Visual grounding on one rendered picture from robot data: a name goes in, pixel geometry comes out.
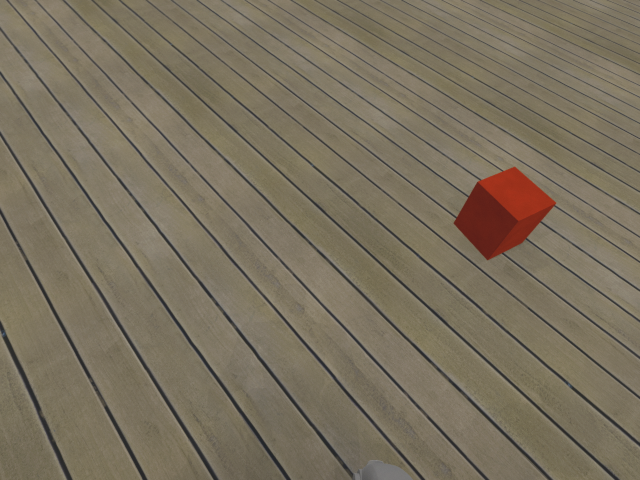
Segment carton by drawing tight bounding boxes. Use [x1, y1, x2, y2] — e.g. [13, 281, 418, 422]
[454, 167, 556, 260]

